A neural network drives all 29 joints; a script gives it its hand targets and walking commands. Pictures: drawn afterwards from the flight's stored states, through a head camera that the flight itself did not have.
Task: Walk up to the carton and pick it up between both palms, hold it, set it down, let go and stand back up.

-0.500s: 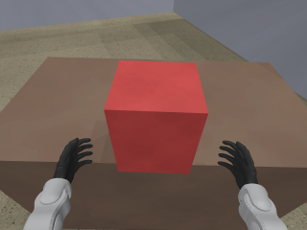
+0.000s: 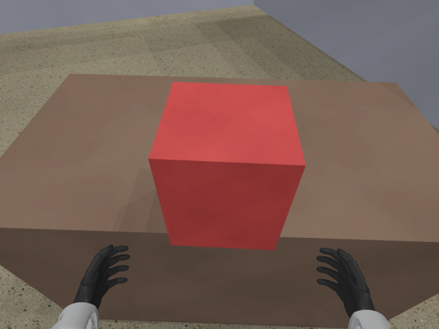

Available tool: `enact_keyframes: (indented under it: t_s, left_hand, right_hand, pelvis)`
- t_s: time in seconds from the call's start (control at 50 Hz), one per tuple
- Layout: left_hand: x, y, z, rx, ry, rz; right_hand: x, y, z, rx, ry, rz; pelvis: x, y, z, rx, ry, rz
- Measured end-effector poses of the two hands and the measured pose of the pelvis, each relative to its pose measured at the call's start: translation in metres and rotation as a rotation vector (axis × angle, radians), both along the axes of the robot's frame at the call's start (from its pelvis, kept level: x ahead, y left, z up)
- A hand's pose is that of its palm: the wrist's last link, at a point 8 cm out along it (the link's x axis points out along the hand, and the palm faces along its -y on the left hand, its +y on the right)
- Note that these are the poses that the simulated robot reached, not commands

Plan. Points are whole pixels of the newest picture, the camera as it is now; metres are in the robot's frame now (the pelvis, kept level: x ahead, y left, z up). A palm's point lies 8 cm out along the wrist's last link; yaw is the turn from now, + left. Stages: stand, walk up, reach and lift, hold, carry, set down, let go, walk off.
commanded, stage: set down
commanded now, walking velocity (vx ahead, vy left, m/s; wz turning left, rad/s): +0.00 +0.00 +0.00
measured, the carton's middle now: (225, 169) +0.40 +0.02 +0.09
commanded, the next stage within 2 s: let go in 0.76 s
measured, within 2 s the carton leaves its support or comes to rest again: neither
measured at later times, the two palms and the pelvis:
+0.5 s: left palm out of the picture +0.16 +0.23 -0.06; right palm out of the picture +0.16 -0.22 -0.06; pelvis -0.01 +0.00 +0.00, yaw +0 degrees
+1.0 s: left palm out of the picture +0.16 +0.23 -0.08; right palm out of the picture +0.15 -0.24 -0.08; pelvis -0.01 -0.01 +0.00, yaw +0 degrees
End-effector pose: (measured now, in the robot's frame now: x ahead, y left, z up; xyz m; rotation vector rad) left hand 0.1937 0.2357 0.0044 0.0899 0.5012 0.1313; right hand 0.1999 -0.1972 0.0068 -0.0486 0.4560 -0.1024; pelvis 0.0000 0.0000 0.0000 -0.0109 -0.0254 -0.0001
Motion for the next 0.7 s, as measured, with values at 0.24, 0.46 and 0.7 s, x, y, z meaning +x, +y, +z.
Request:
enact_keyframes:
  t_s: [0.24,0.46,0.7]
  left_hand:
    - [-0.022,0.001,-0.028,0.027,0.098,0.002]
    - [-0.034,-0.001,-0.056,0.047,0.219,0.003]
    - [-0.042,-0.006,-0.080,0.062,0.306,-0.001]
  right_hand:
    - [-0.021,-0.006,-0.028,-0.030,0.077,0.003]
    - [-0.037,-0.019,-0.058,-0.067,0.175,0.017]
    - [-0.051,-0.032,-0.084,-0.102,0.253,0.039]
  pelvis:
    - [-0.006,0.001,-0.001,0.001,-0.012,0.003]
    - [-0.011,-0.002,-0.003,0.004,-0.019,0.001]
    - [-0.009,-0.008,-0.004,0.006,-0.019,0.002]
